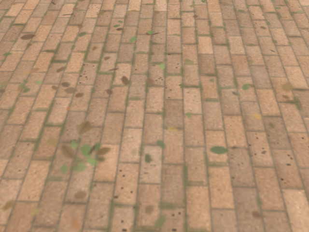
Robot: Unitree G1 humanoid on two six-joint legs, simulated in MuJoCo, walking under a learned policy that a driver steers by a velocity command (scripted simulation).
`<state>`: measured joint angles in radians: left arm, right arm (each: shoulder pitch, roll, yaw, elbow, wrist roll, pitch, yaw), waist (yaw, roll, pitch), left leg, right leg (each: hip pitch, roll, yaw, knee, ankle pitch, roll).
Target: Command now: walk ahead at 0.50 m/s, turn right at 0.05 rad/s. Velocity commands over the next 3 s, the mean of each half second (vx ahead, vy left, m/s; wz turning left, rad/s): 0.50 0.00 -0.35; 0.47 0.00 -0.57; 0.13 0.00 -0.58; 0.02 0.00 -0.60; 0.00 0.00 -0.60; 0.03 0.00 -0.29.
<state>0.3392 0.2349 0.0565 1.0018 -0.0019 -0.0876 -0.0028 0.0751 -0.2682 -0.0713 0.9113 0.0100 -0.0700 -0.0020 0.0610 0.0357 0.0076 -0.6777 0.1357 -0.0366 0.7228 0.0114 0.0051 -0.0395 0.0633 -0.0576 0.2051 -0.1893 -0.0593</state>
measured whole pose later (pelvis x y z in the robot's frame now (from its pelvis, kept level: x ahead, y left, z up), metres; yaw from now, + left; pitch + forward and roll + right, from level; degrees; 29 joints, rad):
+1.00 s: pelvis +0.53 -0.08 +0.00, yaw -31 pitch +2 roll +1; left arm 0.30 0.26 0.08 0.81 -0.01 -0.04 0.00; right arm 0.03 -0.30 -0.08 0.80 -0.01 -0.10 -0.01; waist 0.04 0.03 0.05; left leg -0.65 0.10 -0.08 0.83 -0.15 -0.05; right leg -0.19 0.10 0.08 0.36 -0.19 -0.09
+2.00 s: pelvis +0.66 -0.15 -0.01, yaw -66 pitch +3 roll +2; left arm 0.18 0.31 0.08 0.61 -0.01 0.04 0.03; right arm 0.08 -0.30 -0.08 0.76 0.01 0.00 0.00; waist 0.02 0.00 0.02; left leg -0.40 -0.03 -0.07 0.71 -0.36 -0.07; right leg -0.32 0.08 0.18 0.52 -0.23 -0.04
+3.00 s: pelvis +0.64 -0.18 -0.02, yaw -90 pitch +0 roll +0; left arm 0.16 0.24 0.01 0.66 0.02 -0.01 0.00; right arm 0.23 -0.27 -0.04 0.74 0.00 0.01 0.00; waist -0.01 -0.02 0.00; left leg -0.27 0.01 -0.04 0.57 -0.32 -0.01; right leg -0.28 0.06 0.06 0.61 -0.39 -0.03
